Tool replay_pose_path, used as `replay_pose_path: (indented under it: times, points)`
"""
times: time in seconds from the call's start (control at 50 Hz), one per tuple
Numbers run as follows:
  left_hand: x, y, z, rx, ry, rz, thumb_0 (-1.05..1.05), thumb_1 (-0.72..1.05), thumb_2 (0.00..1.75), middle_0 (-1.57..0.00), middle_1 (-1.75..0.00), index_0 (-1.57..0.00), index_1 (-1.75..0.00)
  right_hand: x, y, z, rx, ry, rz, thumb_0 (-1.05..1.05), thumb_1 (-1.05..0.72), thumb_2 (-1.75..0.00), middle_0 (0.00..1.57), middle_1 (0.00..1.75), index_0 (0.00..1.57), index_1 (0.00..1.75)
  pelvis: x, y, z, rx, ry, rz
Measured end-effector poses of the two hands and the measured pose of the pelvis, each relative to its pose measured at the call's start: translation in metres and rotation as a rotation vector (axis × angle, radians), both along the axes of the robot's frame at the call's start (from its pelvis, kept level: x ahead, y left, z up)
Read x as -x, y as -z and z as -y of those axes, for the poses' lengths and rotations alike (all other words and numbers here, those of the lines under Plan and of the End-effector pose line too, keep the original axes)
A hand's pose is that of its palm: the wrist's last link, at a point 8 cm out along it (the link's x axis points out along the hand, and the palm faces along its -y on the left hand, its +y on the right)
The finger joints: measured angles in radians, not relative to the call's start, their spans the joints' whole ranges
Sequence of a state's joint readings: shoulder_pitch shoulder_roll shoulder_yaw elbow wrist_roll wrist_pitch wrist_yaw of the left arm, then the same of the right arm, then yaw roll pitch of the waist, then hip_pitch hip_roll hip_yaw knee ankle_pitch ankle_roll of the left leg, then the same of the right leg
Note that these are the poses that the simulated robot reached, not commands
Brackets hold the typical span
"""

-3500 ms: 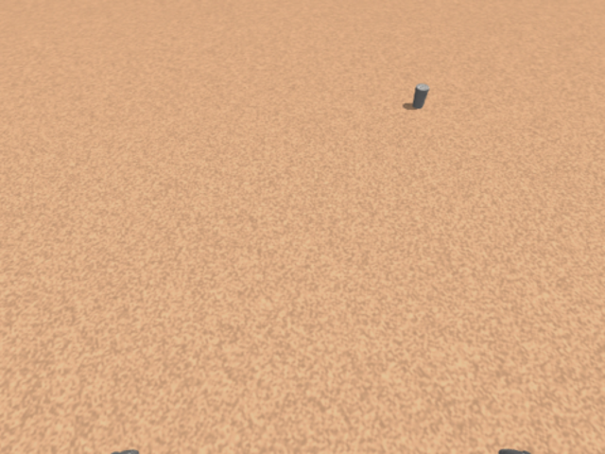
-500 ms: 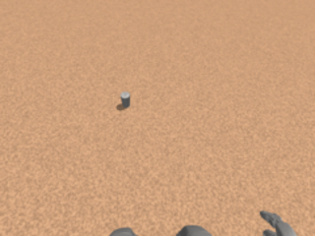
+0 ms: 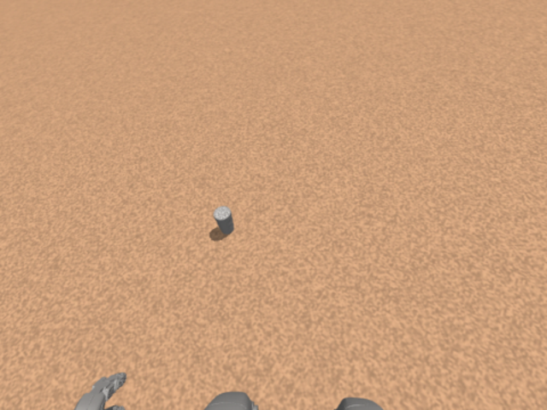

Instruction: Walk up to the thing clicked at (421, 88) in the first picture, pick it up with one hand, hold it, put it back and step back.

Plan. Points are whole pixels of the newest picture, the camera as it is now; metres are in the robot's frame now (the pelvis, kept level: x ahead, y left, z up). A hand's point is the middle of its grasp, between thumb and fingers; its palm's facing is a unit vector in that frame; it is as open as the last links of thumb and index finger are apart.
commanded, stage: walk up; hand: left
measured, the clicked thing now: (225, 221) +0.94 +0.30 -0.71
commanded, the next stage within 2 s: none
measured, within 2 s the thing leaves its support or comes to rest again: neither
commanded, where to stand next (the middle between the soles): +0.58 +0.05 m, yaw +2 degrees
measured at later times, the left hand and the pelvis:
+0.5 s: hand (114, 364) +0.21 +0.33 -0.16, palm faces +0.01 -0.95 -0.32, open 7.4 cm; pelvis +0.18 +0.06 +0.00, yaw +3 degrees
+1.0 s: hand (152, 259) +0.41 +0.29 -0.12, palm faces +0.05 -0.91 -0.41, open 7.4 cm; pelvis +0.35 +0.02 +0.00, yaw +2 degrees
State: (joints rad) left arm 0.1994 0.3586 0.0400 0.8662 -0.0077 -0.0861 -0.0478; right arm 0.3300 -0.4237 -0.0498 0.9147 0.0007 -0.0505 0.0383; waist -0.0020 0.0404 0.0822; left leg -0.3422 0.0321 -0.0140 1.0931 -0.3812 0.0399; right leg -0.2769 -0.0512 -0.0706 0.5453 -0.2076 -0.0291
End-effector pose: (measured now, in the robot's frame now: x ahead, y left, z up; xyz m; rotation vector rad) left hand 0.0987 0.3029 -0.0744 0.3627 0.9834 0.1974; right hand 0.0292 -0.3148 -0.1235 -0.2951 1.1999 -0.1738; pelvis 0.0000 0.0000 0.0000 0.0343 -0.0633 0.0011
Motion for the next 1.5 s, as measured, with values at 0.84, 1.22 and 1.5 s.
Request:
replay_pose_path:
  times: [0.84,1.22,1.5]
  points:
    - [-0.250,0.020,-0.056,-0.008,-0.049,-0.166,0.01,0.91,0.90,-0.20,-0.30,-0.20,-0.30,-0.308,-0.011,-0.027,0.043,-0.027,0.040,0.01,-0.90,-0.89,0.21,0.30,0.21,0.30,-0.304,0.006,-0.033,-0.007,-0.025,-0.015]
    - [-0.326,0.018,-0.044,0.012,-0.109,-0.148,0.00,0.90,0.90,-0.20,-0.30,-0.20,-0.30,-0.466,-0.022,-0.031,0.039,-0.113,0.044,0.01,-0.91,-0.89,0.20,0.30,0.20,0.30,-0.412,-0.002,-0.031,0.056,-0.048,-0.010]
    - [-0.408,0.052,-0.085,0.064,-0.085,-0.205,0.01,0.91,0.90,-0.20,-0.30,-0.20,-0.30,-0.534,-0.047,-0.081,0.111,-0.085,0.126,0.00,-0.90,-0.89,0.21,0.30,0.21,0.30,-0.479,0.001,-0.073,0.056,-0.038,0.006]
